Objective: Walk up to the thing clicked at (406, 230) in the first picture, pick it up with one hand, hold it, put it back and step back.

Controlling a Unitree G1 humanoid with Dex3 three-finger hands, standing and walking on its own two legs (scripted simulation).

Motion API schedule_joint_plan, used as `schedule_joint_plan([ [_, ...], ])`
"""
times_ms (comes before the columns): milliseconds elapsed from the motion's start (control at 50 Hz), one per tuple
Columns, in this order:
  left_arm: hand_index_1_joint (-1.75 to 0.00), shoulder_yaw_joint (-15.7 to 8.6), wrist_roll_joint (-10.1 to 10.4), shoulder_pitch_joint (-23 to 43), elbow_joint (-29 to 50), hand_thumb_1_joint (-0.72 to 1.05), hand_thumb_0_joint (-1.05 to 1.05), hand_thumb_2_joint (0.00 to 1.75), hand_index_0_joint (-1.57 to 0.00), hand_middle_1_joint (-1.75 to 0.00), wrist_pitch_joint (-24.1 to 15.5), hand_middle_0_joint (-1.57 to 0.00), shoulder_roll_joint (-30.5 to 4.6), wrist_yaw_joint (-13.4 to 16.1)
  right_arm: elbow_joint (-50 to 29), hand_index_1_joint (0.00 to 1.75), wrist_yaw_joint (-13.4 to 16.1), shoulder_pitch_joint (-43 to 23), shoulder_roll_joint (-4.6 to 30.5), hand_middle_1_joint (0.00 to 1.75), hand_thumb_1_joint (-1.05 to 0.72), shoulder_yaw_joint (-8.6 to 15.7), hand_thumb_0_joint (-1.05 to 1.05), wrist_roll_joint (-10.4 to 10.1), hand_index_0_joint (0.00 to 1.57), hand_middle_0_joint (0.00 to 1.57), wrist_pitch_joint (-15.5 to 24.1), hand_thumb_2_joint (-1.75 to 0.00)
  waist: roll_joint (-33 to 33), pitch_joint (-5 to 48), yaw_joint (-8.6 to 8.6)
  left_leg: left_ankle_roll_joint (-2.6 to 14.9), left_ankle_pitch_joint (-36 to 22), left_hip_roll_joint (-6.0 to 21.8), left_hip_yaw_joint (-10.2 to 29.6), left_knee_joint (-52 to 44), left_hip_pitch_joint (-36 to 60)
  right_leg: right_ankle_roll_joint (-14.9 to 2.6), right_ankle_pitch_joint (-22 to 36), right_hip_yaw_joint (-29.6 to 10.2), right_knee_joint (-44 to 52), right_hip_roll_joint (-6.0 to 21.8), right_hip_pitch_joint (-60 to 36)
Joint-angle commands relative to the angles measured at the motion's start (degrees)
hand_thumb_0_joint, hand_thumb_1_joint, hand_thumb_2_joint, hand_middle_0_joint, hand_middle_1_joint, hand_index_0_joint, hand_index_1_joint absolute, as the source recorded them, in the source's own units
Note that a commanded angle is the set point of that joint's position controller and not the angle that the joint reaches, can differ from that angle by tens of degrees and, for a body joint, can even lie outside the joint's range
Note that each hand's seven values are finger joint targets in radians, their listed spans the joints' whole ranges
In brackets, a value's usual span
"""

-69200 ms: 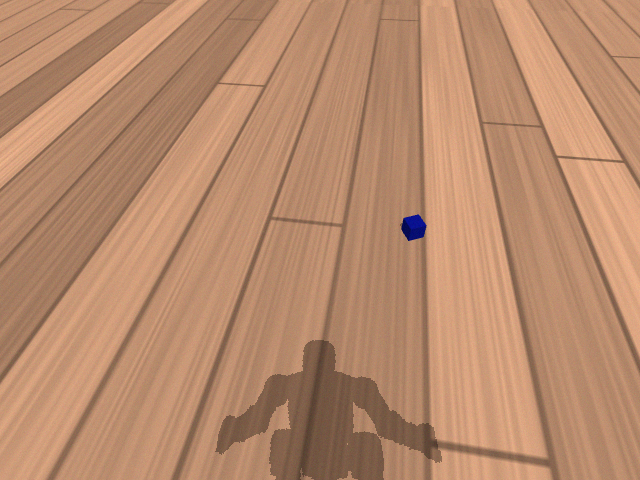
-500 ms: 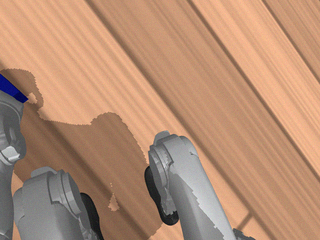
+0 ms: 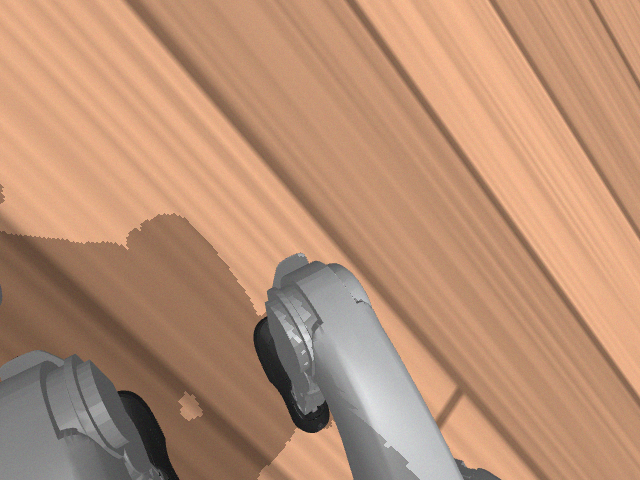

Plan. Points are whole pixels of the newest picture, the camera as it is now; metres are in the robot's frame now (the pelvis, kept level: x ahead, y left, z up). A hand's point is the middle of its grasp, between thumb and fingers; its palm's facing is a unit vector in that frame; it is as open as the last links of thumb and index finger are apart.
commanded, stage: rest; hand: left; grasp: from above
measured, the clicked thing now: out of the picture +0.50 +0.30 -0.27
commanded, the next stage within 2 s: open in 0.58 s
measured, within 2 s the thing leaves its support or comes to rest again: rests again in 0.24 s
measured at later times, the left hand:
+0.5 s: hand out of the picture +0.48 +0.29 -0.24, palm faces -0.21 -0.40 -0.89, open 9.8 cm
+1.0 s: hand out of the picture +0.48 +0.29 -0.25, palm faces -0.22 -0.39 -0.89, open 11.2 cm
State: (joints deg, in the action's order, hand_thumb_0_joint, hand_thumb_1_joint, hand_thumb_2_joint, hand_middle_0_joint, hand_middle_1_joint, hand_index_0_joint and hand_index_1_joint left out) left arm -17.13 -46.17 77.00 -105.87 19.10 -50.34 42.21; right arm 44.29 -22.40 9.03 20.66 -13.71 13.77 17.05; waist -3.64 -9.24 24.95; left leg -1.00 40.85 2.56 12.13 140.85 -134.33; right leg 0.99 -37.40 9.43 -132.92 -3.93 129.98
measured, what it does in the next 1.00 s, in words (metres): stands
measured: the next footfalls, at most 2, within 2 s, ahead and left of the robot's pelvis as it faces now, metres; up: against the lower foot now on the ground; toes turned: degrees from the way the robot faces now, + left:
none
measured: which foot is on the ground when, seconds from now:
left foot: down 0.00-1.00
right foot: down 0.00-1.00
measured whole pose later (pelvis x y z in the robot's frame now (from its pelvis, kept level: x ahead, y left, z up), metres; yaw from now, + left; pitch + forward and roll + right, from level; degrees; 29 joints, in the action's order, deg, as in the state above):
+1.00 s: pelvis -0.01 +0.01 +0.01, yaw -3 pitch +31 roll -15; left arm -12.5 -42.6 77.4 -103.9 19.0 -56.6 41.6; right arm 39.7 -21.9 8.1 21.5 -19.6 13.3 17.3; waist -6.9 -13.6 27.4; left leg -0.4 40.4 2.3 14.9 140.6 -133.1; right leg 2.0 -36.5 11.8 -130.0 -4.4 126.7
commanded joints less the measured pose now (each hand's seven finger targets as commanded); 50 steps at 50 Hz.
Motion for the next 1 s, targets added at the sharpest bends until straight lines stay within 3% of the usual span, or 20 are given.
schedule_joint_plan([
  [0,-0.68,1.85,-0.61,18.72,7.6,0.52,0.0,0.76,-0.98,-0.67,-0.43,-0.99,-12.25,3.55,2.33,0.3,-0.3,14.02,18.26,0.3,-0.92,3.7,0.0,-0.44,0.2,0.2,0.01,-0.9,27.81,40.77,3.66,1.55,-12.66,0.98,-3.66,-12.89,27.58,-1.69,15.45,4.03,13.34,-1.49,-25.2],
  [20,-0.68,2.43,0.15,18.13,7.23,0.52,0.0,0.77,-0.98,-0.67,-0.57,-1.0,-11.6,3.61,1.85,0.3,-0.26,13.8,18.32,0.3,-0.92,3.37,0.0,-0.36,0.2,0.2,0.01,-0.9,27.73,40.24,4.11,1.5,-12.92,1.03,-3.89,-13.22,27.18,-1.63,15.93,3.92,13.48,-1.76,-26.76],
  [80,-0.67,0.95,0.58,18.53,7.89,0.51,0.0,0.74,-0.97,-0.66,-0.41,-0.97,-13.56,3.84,2.5,0.3,-0.76,15.3,18.62,0.3,-0.92,3.04,0.0,-0.31,0.2,0.2,-0.13,-0.9,28.6,41.8,4.17,1.35,-15.51,1.19,-3.9,-12.39,28.33,-1.5,18.34,4.08,13.29,-1.67,-27.97],
  [100,-0.67,2.45,1.21,17.51,6.09,0.52,0.0,0.74,-0.97,-0.67,0.02,-0.98,-11.59,3.55,1.55,0.3,-0.84,14.03,18.61,0.3,-0.92,2.74,0.0,-0.14,0.2,0.2,-0.04,-0.9,27.39,39.65,4.85,1.53,-14.38,1.02,-3.91,-12.06,27.07,-1.39,17.84,4.15,13.24,-1.72,-27.7],
  [120,-0.66,2.45,1.13,16.98,6.87,0.49,0.0,0.68,-0.98,-0.67,0.01,-0.97,-12.04,3.37,2.19,0.3,-0.85,14.96,18.68,0.3,-0.93,2.72,0.0,-0.14,0.2,0.2,-0.08,-0.91,27.5,39.59,5.15,1.43,-14.73,1.01,-3.9,-12.31,27.24,-1.33,18.21,4.19,13.35,-1.73,-28.43],
  [180,-0.68,1.95,1.21,18.23,7.91,0.51,0.0,0.74,-0.97,-0.68,0.27,-0.97,-13.72,3.22,1.71,0.3,-0.98,15.08,18.82,0.3,-0.92,2.35,0.0,-0.63,0.2,0.2,-0.29,-0.9,29.28,41.2,4.45,1.12,-15.61,1.35,-3.3,-12.76,29.02,-1.58,18.56,4.51,13.25,-1.77,-28.3],
  [220,-0.67,3.44,1.08,16.64,6.51,0.51,0.0,0.73,-0.97,-0.67,0.59,-0.97,-12.47,2.75,0.38,0.3,-0.94,13.8,19.07,0.3,-0.92,2.05,0.0,-0.58,0.2,0.2,-0.42,-0.9,28.25,39.22,5.28,1.26,-14.76,1.3,-3.14,-12.64,28.42,-1.54,18.15,4.76,13.15,-1.86,-27.74],
  [280,-0.67,3.41,0.78,17.31,7.68,0.51,0.0,0.73,-0.96,-0.67,0.21,-0.96,-14.42,2.5,0.35,0.3,-0.48,13.48,18.93,0.3,-0.92,1.72,0.0,-0.88,0.2,0.2,-0.42,-0.9,28.36,39.48,4.83,1.61,-13.74,1.13,-3.48,-12.52,26.24,-1.3,17.49,4.36,14.13,-2.03,-28.95],
  [380,-0.65,3.66,2.07,16.7,7.97,0.48,0.0,0.7,-0.94,-0.65,0.41,-0.94,-14.15,2.55,-0.79,0.3,-0.5,13.65,19.53,0.3,-0.92,1.25,0.0,-0.9,0.2,0.2,-0.54,-0.9,28.32,38.79,5.87,1.31,-14.72,1.37,-2.69,-13.08,27.86,-1.39,18.52,5.01,13.74,-2.14,-29.49],
  [500,-0.64,4.3,1.91,16.44,7.54,0.46,0.0,0.72,-0.93,-0.63,0.19,-0.94,-14.44,2.27,-0.64,0.3,-0.29,13.62,19.75,0.3,-0.91,0.62,0.0,-1.02,0.2,0.2,-0.57,-0.91,29.24,37.53,6.17,1.07,-14.49,1.62,-2.15,-13.56,28.39,-1.58,18.19,5.4,13.74,-2.19,-28.66],
  [560,-0.66,5.24,1.17,16.03,7.45,0.46,0.0,0.71,-0.91,-0.65,0.15,-0.92,-14.28,1.79,0.08,0.3,-0.2,14.22,18.94,0.3,-0.91,-0.21,0.0,-0.99,0.2,0.2,-0.69,-0.9,28.76,35.73,6.32,1.12,-13.4,1.51,-1.93,-13.65,27.55,-1.63,16.87,5.62,13.89,-2.11,-27.53],
  [620,-0.66,6.61,1.72,15.08,7.11,0.45,0.0,0.72,-0.91,-0.66,0.22,-0.92,-13.81,1.33,-0.83,0.3,0.25,13.22,19.04,0.3,-0.91,-0.66,0.0,-0.77,0.2,0.2,-0.5,-0.9,27.23,34.46,6.97,1.44,-12.61,1.31,-2.25,-13.19,26.26,-1.27,16.72,5.42,14.5,-2.3,-28.37],
  [660,-0.65,6.09,1.58,15.5,7.56,0.45,0.0,0.7,-0.91,-0.65,-0.06,-0.91,-14.19,1.72,-1.56,0.3,0.12,13.43,19.16,0.3,-0.91,-0.71,0.0,-0.9,0.2,0.2,-0.41,-0.9,27.45,35.19,7.1,1.43,-13.31,1.27,-2.07,-13.13,26.65,-1.34,17.13,5.5,14.65,-2.27,-28.63],
  [740,-0.73,5.45,2.1,14.96,6.69,0.13,0.0,0.73,-0.59,-0.72,-0.25,-0.59,-15.64,1.89,-1.31,0.3,0.41,13.6,19.44,0.3,-0.9,-0.89,0.0,-0.77,0.2,0.2,-0.24,-0.9,27.47,35.83,6.46,1.24,-13.33,1.4,-1.84,-13.76,26.63,-1.33,17.39,5.77,14.6,-2.49,-30.39],
  [780,-0.75,5.99,2.49,15.01,6.81,-0.03,0.0,0.73,-0.48,-0.74,-0.03,-0.48,-14.18,1.72,-1.36,0.3,0.22,13.89,18.76,0.3,-0.9,-1.42,0.0,-0.77,0.2,0.2,-0.19,-0.9,27.51,35.59,6.86,1.04,-14.01,1.52,-1.31,-13.83,27.81,-1.43,17.6,6.11,14.22,-2.32,-29.01],
  [880,-0.83,6.55,2.64,15.8,7.61,-0.24,0.0,0.9,-0.38,-0.79,-0.4,-0.41,-14.71,1.97,-1.4,0.3,0.42,13.6,19.87,0.3,-0.9,-1.38,0.0,-0.8,0.2,0.2,0.01,-0.9,28.39,34.92,7.35,0.97,-13.32,1.89,-0.82,-14.19,28.52,-1.45,17.3,6.36,14.5,-2.46,-28.98],
  [920,-0.85,6.7,2.36,15.73,7.77,-0.27,0.0,0.9,-0.35,-0.82,-0.24,-0.38,-15.39,1.78,-1.37,0.3,0.54,13.68,19.6,0.3,-0.9,-1.6,0.0,-0.62,0.2,0.2,-0.07,-0.9,28.1,33.97,7.53,1.12,-12.19,1.57,-1.37,-14.29,26.94,-1.32,16.34,6.05,15.04,-2.41,-29.6],
  [940,-0.86,6.18,2.26,15.58,7.89,-0.32,0.0,0.92,-0.32,-0.83,-0.23,-0.35,-16.17,1.93,-1.42,0.3,0.63,13.42,19.67,0.3,-0.9,-1.48,0.0,-0.87,0.2,0.2,-0.05,-0.9,28.33,34.36,6.75,1.15,-12.14,1.7,-1.52,-14.14,27.43,-1.31,16.14,5.97,15.49,-2.53,-29.51],
  [980,-0.86,6.31,2.28,16.07,8.86,-0.36,0.0,0.91,-0.28,-0.83,-0.2,-0.31,-15.88,1.85,-1.92,0.3,0.59,13.2,19.51,0.3,-0.9,-1.67,0.0,-0.65,0.2,0.2,0.0,-0.9,29.18,33.97,7.34,0.98,-12.0,1.59,-1.35,-14.54,28.16,-1.43,15.87,6.06,15.39,-2.22,-28.87],
])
